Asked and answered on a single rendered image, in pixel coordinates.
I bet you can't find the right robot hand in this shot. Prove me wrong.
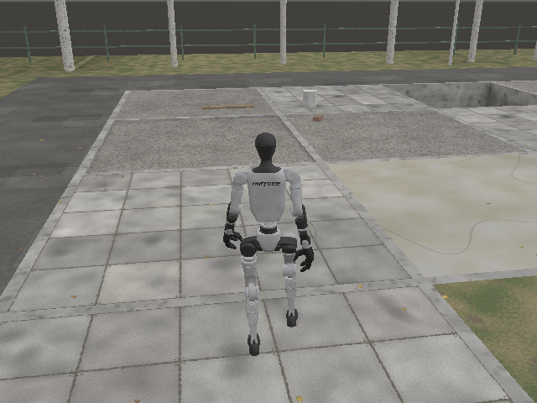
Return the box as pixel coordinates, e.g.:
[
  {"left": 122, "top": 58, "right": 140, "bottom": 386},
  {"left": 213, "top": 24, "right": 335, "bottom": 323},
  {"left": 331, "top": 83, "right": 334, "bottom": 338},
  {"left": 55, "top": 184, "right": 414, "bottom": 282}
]
[{"left": 294, "top": 247, "right": 314, "bottom": 272}]

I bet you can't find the robot left upper arm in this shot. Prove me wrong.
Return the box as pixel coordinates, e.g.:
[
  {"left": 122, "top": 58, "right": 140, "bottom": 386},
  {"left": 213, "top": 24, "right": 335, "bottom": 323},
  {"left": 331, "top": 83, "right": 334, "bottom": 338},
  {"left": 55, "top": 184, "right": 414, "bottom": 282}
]
[{"left": 229, "top": 170, "right": 249, "bottom": 214}]

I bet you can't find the right robot forearm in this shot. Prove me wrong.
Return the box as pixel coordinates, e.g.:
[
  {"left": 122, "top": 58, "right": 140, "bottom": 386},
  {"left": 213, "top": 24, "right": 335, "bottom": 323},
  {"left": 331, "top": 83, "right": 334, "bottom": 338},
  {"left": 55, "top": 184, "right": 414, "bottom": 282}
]
[{"left": 295, "top": 204, "right": 312, "bottom": 249}]

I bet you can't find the robot right upper arm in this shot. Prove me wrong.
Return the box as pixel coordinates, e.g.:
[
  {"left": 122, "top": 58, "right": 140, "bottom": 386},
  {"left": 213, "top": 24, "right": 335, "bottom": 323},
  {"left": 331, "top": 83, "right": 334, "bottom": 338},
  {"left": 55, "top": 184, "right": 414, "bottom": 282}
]
[{"left": 284, "top": 169, "right": 304, "bottom": 217}]

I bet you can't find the right robot shin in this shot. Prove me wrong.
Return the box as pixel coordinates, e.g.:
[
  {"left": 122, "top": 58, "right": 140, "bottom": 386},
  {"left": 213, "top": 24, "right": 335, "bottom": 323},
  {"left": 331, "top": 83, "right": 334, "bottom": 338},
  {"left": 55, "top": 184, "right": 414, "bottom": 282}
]
[{"left": 285, "top": 264, "right": 297, "bottom": 316}]

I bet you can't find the robot shin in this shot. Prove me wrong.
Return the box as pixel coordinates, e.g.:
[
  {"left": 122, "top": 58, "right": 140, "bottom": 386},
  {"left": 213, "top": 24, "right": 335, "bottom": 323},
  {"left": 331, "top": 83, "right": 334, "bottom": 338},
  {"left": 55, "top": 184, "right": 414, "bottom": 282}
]
[
  {"left": 285, "top": 264, "right": 297, "bottom": 316},
  {"left": 245, "top": 287, "right": 258, "bottom": 344}
]

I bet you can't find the left robot hand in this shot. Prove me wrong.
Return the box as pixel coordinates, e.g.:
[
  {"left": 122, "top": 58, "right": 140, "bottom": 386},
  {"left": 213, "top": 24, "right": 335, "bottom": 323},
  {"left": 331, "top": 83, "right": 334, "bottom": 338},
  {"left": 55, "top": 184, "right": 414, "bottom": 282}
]
[{"left": 223, "top": 232, "right": 242, "bottom": 249}]

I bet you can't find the left robot forearm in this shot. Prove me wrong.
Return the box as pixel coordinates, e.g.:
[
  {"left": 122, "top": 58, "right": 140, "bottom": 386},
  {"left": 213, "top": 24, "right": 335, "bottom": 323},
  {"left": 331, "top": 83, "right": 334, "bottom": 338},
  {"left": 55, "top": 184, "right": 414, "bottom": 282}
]
[{"left": 224, "top": 202, "right": 238, "bottom": 235}]

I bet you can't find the left robot shin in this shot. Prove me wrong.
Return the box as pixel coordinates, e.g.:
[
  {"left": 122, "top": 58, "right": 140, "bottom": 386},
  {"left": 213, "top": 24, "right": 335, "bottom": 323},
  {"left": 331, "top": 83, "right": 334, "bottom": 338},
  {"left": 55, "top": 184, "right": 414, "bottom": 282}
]
[{"left": 245, "top": 287, "right": 258, "bottom": 344}]

